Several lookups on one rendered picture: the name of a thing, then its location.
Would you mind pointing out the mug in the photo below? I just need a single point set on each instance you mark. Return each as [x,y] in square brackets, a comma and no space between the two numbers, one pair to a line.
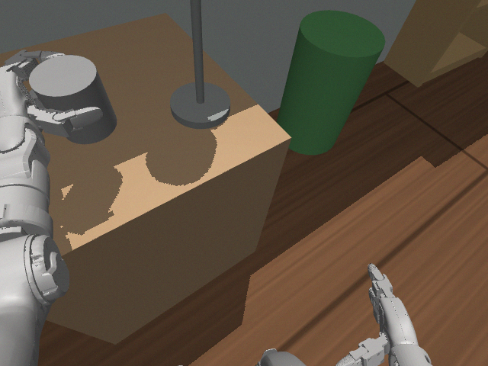
[72,82]

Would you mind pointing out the right robot arm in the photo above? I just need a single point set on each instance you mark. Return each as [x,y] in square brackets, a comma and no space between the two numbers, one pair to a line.
[408,355]

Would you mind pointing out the left robot arm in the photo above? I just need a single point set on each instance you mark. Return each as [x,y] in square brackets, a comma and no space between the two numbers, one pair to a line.
[32,272]

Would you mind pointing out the bookshelf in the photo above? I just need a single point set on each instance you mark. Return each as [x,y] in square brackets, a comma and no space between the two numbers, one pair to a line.
[438,36]

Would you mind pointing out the desk lamp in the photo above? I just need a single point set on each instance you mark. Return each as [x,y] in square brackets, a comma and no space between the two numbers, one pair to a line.
[199,105]

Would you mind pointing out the left robot hand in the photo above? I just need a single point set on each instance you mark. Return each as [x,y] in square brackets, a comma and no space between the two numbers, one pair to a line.
[16,100]

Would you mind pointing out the right robot hand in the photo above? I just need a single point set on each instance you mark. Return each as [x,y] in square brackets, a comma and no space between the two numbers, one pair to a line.
[396,327]

